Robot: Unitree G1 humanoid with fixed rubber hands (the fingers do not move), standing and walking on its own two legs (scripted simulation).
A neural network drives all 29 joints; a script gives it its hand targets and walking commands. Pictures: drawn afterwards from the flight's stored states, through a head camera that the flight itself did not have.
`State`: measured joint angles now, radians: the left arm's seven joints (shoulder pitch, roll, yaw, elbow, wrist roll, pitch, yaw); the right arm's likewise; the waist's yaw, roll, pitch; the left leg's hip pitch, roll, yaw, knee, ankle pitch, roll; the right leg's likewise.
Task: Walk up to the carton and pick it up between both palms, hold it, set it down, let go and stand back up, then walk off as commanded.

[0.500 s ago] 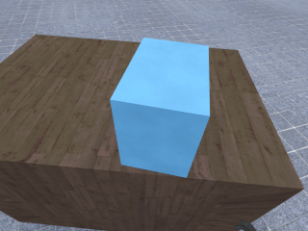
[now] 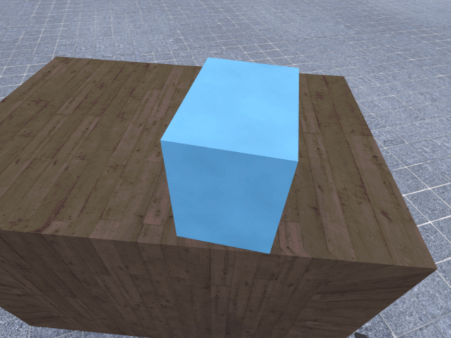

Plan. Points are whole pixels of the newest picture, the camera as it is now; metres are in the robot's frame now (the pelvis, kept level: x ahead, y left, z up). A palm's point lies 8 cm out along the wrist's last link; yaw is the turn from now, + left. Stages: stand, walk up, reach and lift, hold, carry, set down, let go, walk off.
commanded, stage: stand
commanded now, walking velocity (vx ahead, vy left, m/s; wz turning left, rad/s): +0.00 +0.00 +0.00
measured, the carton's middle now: (237, 152) +0.45 -0.02 +0.11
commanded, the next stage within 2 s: walk off in 1.10 s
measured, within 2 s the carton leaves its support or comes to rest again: neither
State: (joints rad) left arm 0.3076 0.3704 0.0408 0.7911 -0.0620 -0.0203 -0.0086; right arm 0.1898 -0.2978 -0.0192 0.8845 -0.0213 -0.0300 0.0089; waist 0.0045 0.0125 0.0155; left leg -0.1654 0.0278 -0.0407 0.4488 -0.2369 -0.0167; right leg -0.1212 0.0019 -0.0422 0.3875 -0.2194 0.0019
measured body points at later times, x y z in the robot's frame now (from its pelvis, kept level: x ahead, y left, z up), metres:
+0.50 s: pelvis -0.01 +0.00 +0.00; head -0.03 +0.00 +0.45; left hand +0.06 +0.31 -0.11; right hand +0.09 -0.28 -0.12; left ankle +0.01 +0.13 -0.74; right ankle +0.00 -0.12 -0.74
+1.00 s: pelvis -0.01 -0.01 +0.00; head -0.03 -0.01 +0.45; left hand +0.05 +0.30 -0.11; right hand +0.08 -0.28 -0.12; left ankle +0.01 +0.13 -0.74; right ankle +0.00 -0.12 -0.74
